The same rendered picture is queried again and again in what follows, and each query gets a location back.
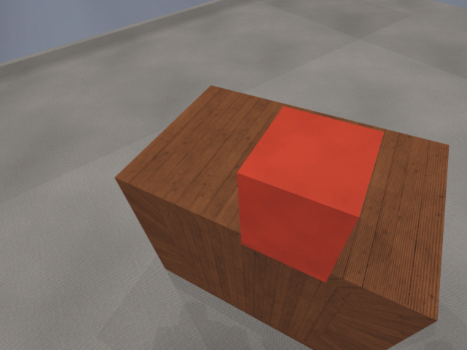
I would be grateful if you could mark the carton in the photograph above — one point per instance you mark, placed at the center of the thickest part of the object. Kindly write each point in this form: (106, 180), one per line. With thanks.
(302, 188)

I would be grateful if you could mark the pedestal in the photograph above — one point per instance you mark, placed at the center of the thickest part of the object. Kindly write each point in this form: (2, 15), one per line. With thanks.
(385, 284)

